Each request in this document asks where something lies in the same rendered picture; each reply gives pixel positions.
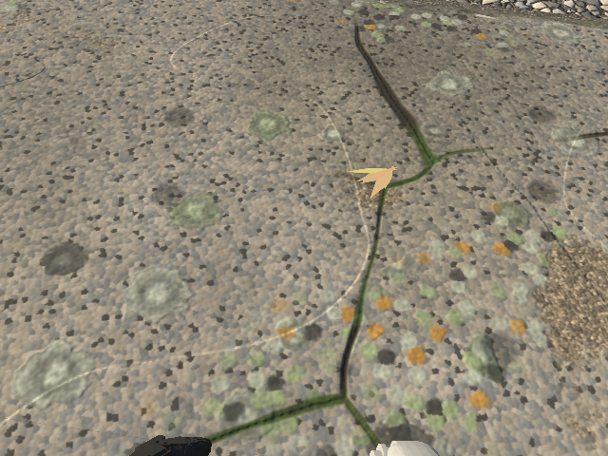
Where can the left robot hand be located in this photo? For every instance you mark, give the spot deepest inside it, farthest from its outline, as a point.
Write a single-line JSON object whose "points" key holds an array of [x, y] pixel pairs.
{"points": [[178, 446]]}

